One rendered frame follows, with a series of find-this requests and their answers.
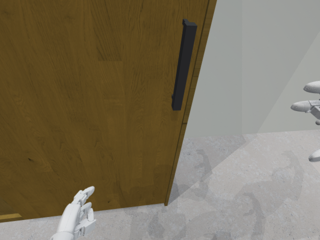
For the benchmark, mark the handle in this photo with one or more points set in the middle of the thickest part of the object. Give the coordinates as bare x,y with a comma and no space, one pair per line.
185,54

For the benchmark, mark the wardrobe door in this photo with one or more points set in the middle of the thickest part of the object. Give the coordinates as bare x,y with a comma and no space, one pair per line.
5,208
86,100

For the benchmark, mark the left robot hand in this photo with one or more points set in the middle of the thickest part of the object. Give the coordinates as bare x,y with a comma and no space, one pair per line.
71,219

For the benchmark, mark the right robot hand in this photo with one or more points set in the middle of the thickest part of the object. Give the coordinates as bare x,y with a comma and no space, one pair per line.
313,107

